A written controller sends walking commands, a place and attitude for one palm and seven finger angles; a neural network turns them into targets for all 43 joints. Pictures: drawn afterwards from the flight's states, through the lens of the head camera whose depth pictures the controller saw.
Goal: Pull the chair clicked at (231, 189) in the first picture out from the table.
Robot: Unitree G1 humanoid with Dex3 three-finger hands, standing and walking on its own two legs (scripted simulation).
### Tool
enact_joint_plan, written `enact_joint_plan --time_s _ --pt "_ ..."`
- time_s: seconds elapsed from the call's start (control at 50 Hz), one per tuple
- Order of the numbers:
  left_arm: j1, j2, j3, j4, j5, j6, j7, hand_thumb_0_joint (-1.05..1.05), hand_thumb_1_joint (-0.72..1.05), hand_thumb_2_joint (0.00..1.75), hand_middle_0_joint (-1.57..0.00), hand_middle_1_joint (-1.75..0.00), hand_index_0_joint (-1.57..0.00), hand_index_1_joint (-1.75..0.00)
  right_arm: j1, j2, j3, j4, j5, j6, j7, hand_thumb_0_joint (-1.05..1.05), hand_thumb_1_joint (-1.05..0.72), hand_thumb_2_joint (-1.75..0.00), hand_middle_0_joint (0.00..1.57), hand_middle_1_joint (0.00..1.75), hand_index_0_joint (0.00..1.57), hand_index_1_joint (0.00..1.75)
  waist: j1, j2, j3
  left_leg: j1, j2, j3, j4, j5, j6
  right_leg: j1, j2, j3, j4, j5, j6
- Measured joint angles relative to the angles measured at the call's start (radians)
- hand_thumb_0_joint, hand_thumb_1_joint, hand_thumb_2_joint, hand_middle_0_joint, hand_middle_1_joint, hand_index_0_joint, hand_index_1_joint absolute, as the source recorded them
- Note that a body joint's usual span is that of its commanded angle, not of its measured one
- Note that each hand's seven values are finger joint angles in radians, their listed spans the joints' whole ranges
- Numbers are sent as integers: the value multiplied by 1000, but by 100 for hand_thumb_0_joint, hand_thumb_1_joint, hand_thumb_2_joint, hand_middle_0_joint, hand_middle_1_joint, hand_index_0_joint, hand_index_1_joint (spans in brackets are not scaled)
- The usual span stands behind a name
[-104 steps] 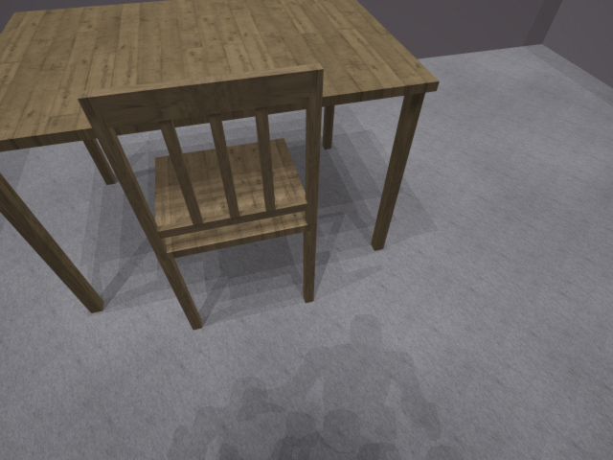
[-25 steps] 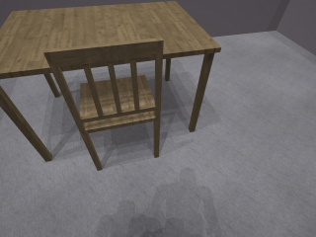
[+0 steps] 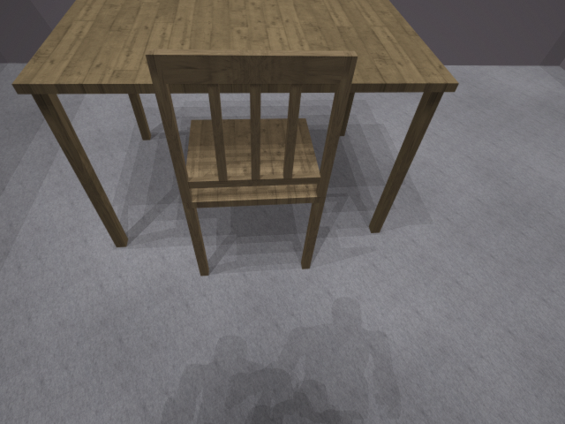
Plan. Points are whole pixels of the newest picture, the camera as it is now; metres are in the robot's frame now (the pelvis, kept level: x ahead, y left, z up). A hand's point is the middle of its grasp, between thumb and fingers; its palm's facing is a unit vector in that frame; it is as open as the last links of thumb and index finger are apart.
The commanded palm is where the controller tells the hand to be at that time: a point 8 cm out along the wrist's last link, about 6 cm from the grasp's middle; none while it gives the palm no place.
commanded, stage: turn to face it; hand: left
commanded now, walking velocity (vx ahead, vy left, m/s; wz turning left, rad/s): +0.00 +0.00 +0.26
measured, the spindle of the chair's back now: (255, 135) +0.79 +0.11 -0.08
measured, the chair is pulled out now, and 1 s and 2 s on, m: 0.00 0.00 0.00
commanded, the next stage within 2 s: take the last steps up to it in 0.14 s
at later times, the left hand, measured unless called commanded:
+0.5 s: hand out of the picture -0.03 +0.12 -0.15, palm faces +0.17 -0.96 -0.22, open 7.4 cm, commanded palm none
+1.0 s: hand (203, 400) +0.19 +0.14 -0.17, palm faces +0.04 -0.99 -0.16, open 7.4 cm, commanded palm none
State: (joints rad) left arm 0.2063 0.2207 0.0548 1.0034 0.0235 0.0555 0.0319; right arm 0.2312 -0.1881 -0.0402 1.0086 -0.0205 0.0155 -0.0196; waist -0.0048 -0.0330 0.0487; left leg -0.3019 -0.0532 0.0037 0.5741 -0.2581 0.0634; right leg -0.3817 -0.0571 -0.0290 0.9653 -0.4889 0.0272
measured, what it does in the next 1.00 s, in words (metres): walks ahead: right foot, then left foot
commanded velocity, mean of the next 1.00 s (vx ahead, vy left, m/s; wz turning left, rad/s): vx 0.23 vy -0.12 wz -0.03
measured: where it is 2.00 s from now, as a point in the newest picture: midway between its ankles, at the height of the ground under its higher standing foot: (328, 392)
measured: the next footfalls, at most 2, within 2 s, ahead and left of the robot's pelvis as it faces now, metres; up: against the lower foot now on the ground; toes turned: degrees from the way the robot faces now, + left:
right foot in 0.30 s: +0.01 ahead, -0.14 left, +0.00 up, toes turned +4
left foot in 0.70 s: +0.09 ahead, +0.09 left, +0.00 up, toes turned +12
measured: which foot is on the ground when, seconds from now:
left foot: down 0.00-0.30, up 0.32-0.68, down 0.70-1.00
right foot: up 0.00-0.28, down 0.30-0.70, up 0.72-1.00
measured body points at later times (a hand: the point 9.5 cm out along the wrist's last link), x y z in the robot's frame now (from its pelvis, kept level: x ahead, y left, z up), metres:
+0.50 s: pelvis +0.01 -0.05 +0.02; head +0.00 -0.07 +0.47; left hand -0.04 +0.17 -0.13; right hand +0.06 -0.29 -0.15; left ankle -0.01 +0.09 -0.66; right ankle -0.03 -0.14 -0.73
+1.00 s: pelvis +0.16 -0.05 +0.01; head +0.18 -0.04 +0.46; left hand +0.18 +0.19 -0.15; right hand +0.10 -0.28 -0.14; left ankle +0.05 +0.08 -0.73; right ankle +0.25 -0.21 -0.69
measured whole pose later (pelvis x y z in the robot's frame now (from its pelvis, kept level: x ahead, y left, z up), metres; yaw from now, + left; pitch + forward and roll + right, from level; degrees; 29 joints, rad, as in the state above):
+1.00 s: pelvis +0.16 -0.05 +0.01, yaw +0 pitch +0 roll +1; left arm 0.24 0.21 0.07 1.04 0.03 0.01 -0.05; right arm 0.38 -0.13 -0.04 1.14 -0.03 -0.06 -0.04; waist -0.01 -0.04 0.04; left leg 0.00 0.10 0.19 0.35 -0.34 -0.06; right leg -0.57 -0.13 -0.06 0.82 -0.18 0.00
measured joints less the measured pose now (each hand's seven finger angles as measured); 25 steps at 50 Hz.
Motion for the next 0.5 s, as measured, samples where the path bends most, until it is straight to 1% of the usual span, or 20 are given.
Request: enact_joint_plan --time_s 0.02,0.06,0.12,0.22,0.26,0.28,0.3,0.32,0.34,0.36,0.38,0.44,0.46,0.5 --pt "-6 1 1 -2 1 -2 -3 0 91 89 -20 -30 -20 -30 -1 1 2 -3 0 0 -2 0 -91 -90 20 29 20 30 -1 2 -1 7 -2 -6 -30 20 0 -16 5 7 35 18 1" --pt "-12 2 1 -8 0 -7 -8 0 91 89 -19 -30 -20 -30 -2 0 5 -6 1 2 -4 0 -91 -90 20 29 20 30 -1 9 -4 16 -4 -18 -84 56 1 -31 8 13 53 50 7" --pt "-17 -1 -1 -16 -2 -9 -11 0 91 89 -19 -30 -20 -30 -4 -3 3 -11 2 5 -5 0 -91 -90 21 29 20 30 -6 23 -9 22 -7 -36 -136 94 -3 -16 11 17 -6 55 16" --pt "-24 -12 -7 -23 -8 -8 -9 0 91 89 -19 -30 -20 -30 -4 -9 -3 -13 -1 12 -3 0 -91 -90 21 29 20 30 -19 43 -10 14 -18 -70 -161 124 -19 58 28 27 -191 38 13" --pt "-21 -19 -11 -27 -10 -15 -7 0 91 89 -19 -30 -20 -30 -2 -13 -7 -9 0 17 0 0 -91 -90 21 29 20 30 -17 50 -12 3 -24 -81 -150 125 -30 106 35 26 -301 86 9" --pt "-15 -21 -14 -28 -10 -23 -6 0 91 89 -19 -30 -20 -30 1 -14 -7 -5 1 19 2 0 -91 -90 21 29 20 30 -14 49 -16 -4 -30 -84 -138 120 -37 142 36 24 -380 127 6" --pt "-5 -24 -15 -27 -7 -32 -4 0 91 89 -19 -30 -20 -30 4 -15 -9 0 3 21 3 0 -91 -90 21 29 20 30 -9 49 -22 -17 -33 -83 -111 105 -44 172 36 25 -447 139 -7" --pt "4 -34 -18 -19 -2 -38 -4 0 91 89 -19 -30 -20 -30 5 -19 -11 10 6 24 3 0 -91 -90 21 29 20 30 -6 64 -24 -30 -26 -88 -64 38 -49 180 47 16 -456 152 -26" --pt "21 -42 -24 -15 1 -40 -5 0 91 89 -19 -30 -20 -30 11 -21 -14 18 4 30 4 0 -91 -90 21 29 20 30 -5 73 -33 -49 -20 -80 2 -44 -53 190 52 7 -462 163 -42" --pt "42 -48 -28 -11 2 -42 -6 0 91 89 -19 -30 -20 -30 21 -20 -17 23 1 35 8 0 -91 -90 21 29 20 30 -2 74 -46 -72 -15 -65 79 -93 -53 204 52 0 -478 173 -53" --pt "65 -53 -28 -5 2 -47 -7 0 91 89 -19 -30 -20 -30 28 -19 -18 30 -3 36 12 0 -91 -90 20 29 20 30 3 69 -57 -92 -8 -47 157 -112 -51 221 50 -3 -501 183 -61" --pt "130 -66 -29 25 -1 -64 -12 0 91 89 -19 -30 -20 -30 40 -16 -23 44 -9 28 25 1 -91 -90 20 29 20 30 9 56 -72 -138 35 -1 342 -80 -54 272 52 -6 -572 211 -72" --pt "148 -71 -30 37 -1 -69 -13 0 91 89 -19 -30 -20 -30 43 -15 -25 46 -10 24 28 1 -91 -90 20 29 20 30 8 55 -73 -145 52 9 374 -67 -57 284 55 -9 -588 215 -73" --pt "182 -82 -32 58 2 -77 -17 0 91 89 -20 -30 -20 -30 45 -14 -29 50 -10 17 29 1 -91 -90 20 29 20 30 8 53 -71 -148 84 25 392 -54 -63 302 61 -16 -609 215 -75"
